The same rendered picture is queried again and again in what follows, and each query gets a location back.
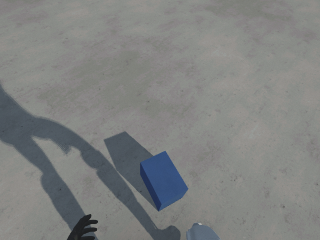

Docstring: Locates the right robot shin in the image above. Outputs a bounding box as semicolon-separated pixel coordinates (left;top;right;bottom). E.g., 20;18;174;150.
192;222;202;227

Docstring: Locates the left robot hand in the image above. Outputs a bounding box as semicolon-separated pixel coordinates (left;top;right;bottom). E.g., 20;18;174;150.
67;214;98;240

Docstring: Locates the robot right thigh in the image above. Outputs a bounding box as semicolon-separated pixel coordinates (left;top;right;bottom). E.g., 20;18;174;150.
186;225;221;240

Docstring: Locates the carton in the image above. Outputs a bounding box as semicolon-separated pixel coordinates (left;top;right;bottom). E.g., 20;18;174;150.
140;151;188;211

